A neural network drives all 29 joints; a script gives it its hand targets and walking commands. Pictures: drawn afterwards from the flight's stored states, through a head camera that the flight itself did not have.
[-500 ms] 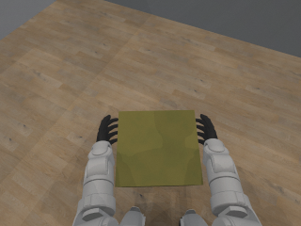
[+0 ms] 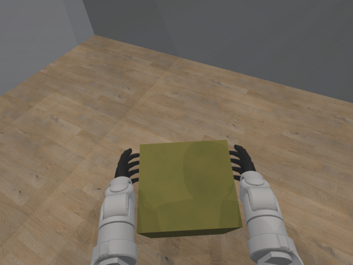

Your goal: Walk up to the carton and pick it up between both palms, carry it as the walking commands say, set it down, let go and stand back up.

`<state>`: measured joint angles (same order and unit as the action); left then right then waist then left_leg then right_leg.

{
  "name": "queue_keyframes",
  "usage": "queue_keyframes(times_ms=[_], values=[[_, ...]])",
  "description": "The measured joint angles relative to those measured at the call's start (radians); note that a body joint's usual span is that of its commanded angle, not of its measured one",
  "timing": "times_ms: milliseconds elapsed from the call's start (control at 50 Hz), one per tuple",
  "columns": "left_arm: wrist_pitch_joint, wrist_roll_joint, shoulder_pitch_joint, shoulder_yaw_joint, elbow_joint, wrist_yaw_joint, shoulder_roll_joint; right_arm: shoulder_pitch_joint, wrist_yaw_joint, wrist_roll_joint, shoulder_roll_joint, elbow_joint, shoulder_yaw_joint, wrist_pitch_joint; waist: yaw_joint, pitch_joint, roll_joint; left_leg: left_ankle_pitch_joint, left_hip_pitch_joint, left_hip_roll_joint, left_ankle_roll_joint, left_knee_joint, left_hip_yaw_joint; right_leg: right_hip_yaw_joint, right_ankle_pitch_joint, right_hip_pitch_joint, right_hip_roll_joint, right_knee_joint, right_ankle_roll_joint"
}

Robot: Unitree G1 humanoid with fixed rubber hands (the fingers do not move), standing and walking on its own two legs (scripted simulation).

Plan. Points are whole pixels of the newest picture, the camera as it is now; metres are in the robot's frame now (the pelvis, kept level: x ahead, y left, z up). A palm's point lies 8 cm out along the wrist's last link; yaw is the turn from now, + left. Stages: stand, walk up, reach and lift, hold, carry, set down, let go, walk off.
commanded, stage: reach and lift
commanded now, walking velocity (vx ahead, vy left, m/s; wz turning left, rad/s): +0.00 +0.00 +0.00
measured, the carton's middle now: (185, 193) +0.32 +0.02 -0.07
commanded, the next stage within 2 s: hold in 1.88 s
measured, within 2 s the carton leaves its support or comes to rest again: neither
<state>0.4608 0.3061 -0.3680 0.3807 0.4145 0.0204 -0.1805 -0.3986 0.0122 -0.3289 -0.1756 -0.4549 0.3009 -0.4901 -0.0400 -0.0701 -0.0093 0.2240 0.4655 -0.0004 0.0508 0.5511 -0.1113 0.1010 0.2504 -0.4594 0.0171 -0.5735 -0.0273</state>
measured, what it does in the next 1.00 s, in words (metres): stands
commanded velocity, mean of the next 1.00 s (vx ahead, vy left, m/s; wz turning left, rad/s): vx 0.00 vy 0.00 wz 0.00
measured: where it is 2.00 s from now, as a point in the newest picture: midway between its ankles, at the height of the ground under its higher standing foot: outside the picture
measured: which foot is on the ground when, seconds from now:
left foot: down 0.00-1.00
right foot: down 0.00-1.00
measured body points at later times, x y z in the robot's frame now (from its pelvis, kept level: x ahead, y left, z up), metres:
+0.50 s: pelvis +0.00 +0.01 +0.01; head -0.04 +0.01 +0.46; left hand +0.31 +0.18 +0.06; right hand +0.32 -0.12 +0.06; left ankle +0.03 +0.15 -0.73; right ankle +0.02 -0.14 -0.73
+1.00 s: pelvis +0.01 +0.00 +0.02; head -0.02 +0.00 +0.47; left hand +0.32 +0.16 +0.05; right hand +0.32 -0.14 +0.06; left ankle +0.03 +0.15 -0.73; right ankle +0.02 -0.14 -0.73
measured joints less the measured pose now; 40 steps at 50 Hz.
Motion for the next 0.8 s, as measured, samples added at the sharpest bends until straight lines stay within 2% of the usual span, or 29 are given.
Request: queue_keyframes(times_ms=[140, 260, 300, 400, 440, 620, 740, 800], values=[[0.06, 0.008, 0.033, -0.02, -0.019, -0.009, 0.01, 0.031, 0.011, 0.005, -0.007, 0.014, -0.027, -0.051, -0.022, 0.026, 0.004, -0.022, -0.13, 0.014, 0.001, -0.073, -0.001, -0.002, -0.027, 0.13, 0.006, 0.076, 0.006], [0.109, -0.008, 0.007, -0.041, -0.033, -0.001, 0.028, 0.013, 0.012, 0.008, -0.013, 0.028, -0.013, -0.078, -0.013, 0.047, -0.006, -0.024, -0.194, 0.012, 0.001, -0.083, -0.007, -0.008, -0.034, 0.204, 0.003, 0.102, 0.004], [0.126, -0.013, -0.008, -0.042, -0.03, -0.001, 0.034, 0.002, 0.015, 0.008, -0.016, 0.034, -0.006, -0.095, -0.002, 0.059, -0.009, -0.027, -0.221, 0.009, -0.001, -0.091, -0.009, -0.01, -0.037, 0.234, -0.002, 0.113, 0.002], [0.175, 0.013, -0.015, -0.047, -0.04, -0.012, 0.031, 0.006, 0.011, -0.007, -0.016, 0.059, -0.016, -0.146, 0.005, 0.065, 0.006, -0.043, -0.293, 0.005, -0.008, -0.138, 0.002, 0.001, -0.05, 0.3, -0.01, 0.154, -0.003], [0.195, 0.001, 0.004, -0.059, -0.061, -0.004, 0.026, 0.021, 0.008, 0.002, -0.008, 0.077, -0.032, -0.166, 0.006, 0.058, 0.011, -0.051, -0.315, 0.004, -0.009, -0.158, 0.006, 0.004, -0.059, 0.321, -0.013, 0.174, -0.004], [0.259, 0.023, -0.02, -0.059, -0.066, 0.023, 0.007, -0.034, -0.025, -0.012, 0.012, 0.031, 0.002, -0.202, 0.009, 0.097, 0.001, -0.046, -0.365, 0.0, -0.015, -0.157, 0.018, 0.016, -0.053, 0.367, -0.017, 0.17, -0.001], [0.269, 0.026, -0.029, -0.062, -0.07, 0.002, 0.022, -0.022, -0.011, -0.022, 0.002, 0.065, -0.024, -0.22, 0.014, 0.092, -0.006, -0.055, -0.391, -0.001, -0.016, -0.192, 0.021, 0.019, -0.057, 0.386, -0.021, 0.19, -0.01], [0.275, 0.024, -0.01, -0.067, -0.081, -0.002, 0.022, -0.011, -0.011, -0.033, -0.007, 0.081, -0.029, -0.235, 0.035, 0.082, 0.001, -0.058, -0.404, -0.002, -0.014, -0.206, 0.008, 0.006, -0.056, 0.404, -0.023, 0.206, -0.006]])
